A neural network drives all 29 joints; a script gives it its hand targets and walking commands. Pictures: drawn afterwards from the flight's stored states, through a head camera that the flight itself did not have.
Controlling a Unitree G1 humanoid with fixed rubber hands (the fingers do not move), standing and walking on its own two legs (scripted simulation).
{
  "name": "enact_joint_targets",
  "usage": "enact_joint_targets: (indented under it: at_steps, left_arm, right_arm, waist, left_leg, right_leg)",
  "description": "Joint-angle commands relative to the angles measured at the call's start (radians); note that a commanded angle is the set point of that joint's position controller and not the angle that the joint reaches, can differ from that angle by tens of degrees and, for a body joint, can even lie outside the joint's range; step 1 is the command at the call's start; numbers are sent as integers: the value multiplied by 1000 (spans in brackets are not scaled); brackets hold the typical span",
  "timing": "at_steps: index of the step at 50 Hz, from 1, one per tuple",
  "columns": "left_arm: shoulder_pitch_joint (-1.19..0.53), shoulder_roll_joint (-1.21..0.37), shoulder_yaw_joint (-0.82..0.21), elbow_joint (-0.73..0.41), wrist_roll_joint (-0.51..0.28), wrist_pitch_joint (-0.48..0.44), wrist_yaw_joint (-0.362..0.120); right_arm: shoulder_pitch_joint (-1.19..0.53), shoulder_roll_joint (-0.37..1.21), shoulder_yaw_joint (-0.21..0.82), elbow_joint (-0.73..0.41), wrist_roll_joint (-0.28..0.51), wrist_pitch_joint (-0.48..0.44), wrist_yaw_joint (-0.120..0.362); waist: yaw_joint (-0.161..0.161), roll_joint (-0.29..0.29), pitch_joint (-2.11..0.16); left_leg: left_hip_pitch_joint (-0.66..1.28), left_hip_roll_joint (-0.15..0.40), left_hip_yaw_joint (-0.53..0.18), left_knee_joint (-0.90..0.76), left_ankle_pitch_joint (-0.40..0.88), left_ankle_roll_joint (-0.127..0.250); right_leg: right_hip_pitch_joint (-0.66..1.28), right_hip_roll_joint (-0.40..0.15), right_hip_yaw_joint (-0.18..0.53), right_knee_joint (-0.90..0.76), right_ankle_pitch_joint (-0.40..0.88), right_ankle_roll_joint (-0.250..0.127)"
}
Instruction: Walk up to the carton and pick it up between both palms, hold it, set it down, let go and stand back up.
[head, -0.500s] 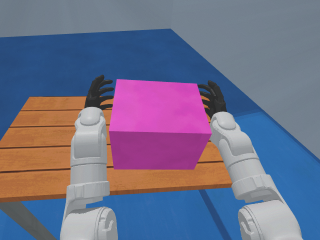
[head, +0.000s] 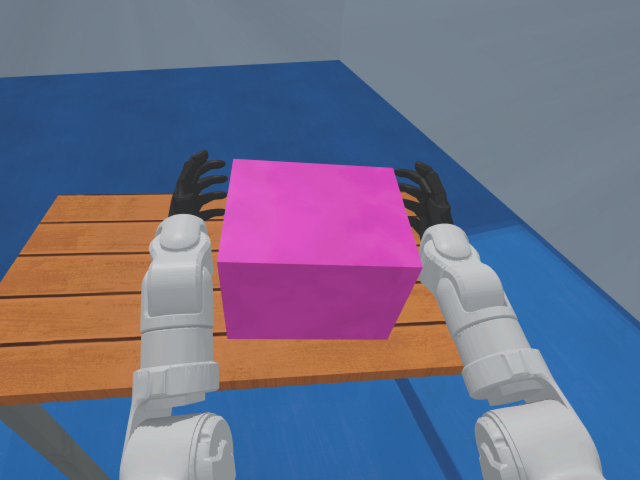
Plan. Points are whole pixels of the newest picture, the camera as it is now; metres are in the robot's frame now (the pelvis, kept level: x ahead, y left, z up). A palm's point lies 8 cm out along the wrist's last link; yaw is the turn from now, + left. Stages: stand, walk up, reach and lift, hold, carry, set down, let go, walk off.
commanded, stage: hold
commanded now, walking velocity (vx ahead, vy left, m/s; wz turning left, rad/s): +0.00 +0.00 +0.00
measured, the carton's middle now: (312, 251) +0.35 +0.01 +0.14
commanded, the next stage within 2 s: none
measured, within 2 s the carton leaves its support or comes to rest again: neither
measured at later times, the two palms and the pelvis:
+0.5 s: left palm (187, 216) +0.36 +0.16 +0.19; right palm (431, 221) +0.36 -0.14 +0.18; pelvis +0.00 +0.00 +0.00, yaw +0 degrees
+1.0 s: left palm (189, 214) +0.36 +0.16 +0.19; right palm (435, 223) +0.36 -0.14 +0.18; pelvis +0.00 +0.00 +0.00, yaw +0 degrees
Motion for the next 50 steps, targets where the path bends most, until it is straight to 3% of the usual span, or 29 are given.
enact_joint_targets:
  at_steps: [1, 5, 10, 19, 23, 29, 31, 32, 38, 50]
  left_arm:
    - [-584, -565, -522, -74, -154, -46, -158]
    - [-583, -560, -496, -24, -139, -40, -170]
    - [-615, -580, -539, -54, -164, -51, -156]
    - [-590, -561, -485, -3, -130, -45, -168]
    - [-595, -569, -526, -81, -154, -52, -165]
    - [-597, -579, -527, -65, -153, -45, -163]
    - [-617, -586, -554, -94, -172, -56, -157]
    - [-601, -587, -594, -128, -162, -49, -148]
    - [-551, -554, -531, -108, -140, -20, -161]
    - [-561, -551, -528, -118, -139, -14, -168]
  right_arm:
    - [-777, 588, 332, -350, 71, -86, 105]
    - [-786, 589, 307, -319, 54, -85, 108]
    - [-789, 590, 303, -321, 60, -98, 110]
    - [-815, 595, 318, -320, 63, -91, 106]
    - [-765, 605, 337, -336, 83, -91, 99]
    - [-779, 592, 308, -326, 58, -89, 106]
    - [-784, 607, 322, -355, 62, -97, 109]
    - [-762, 634, 318, -378, 67, -92, 101]
    - [-747, 603, 338, -374, 75, -58, 93]
    - [-749, 607, 341, -384, 77, -48, 95]
  waist:
    - [2, 94, -393]
    - [-4, 87, -368]
    - [-21, 126, -411]
    - [6, 82, -361]
    - [-12, 104, -425]
    - [-10, 109, -379]
    - [-16, 108, -431]
    - [-37, 150, -447]
    - [-12, 87, -381]
    - [-6, 87, -370]
  left_leg:
    - [188, -57, 53, 0, 264, -21]
    - [156, -58, 58, -26, 194, -11]
    - [201, -55, 50, 0, 267, -29]
    - [149, -61, 61, -18, 219, -9]
    - [196, -62, 51, 11, 313, -25]
    - [170, -59, 56, -14, 225, -28]
    - [188, -59, 50, -6, 252, -27]
    - [189, -55, 40, 24, 294, -43]
    - [154, -62, 46, -4, 245, -23]
    - [155, -62, 51, -8, 239, -23]
  right_leg:
    - [-24, 56, -41, -36, 163, 33]
    - [-22, 48, -37, -39, 115, 32]
    - [-39, 56, -39, -39, 159, 24]
    - [-9, 48, -34, -39, 145, 39]
    - [3, 53, -35, -23, 229, 38]
    - [-31, 54, -42, -40, 109, 28]
    - [-23, 53, -40, -32, 146, 25]
    - [-1, 60, -33, -19, 203, 35]
    - [30, 57, -30, -19, 207, 49]
    - [24, 58, -27, -23, 210, 45]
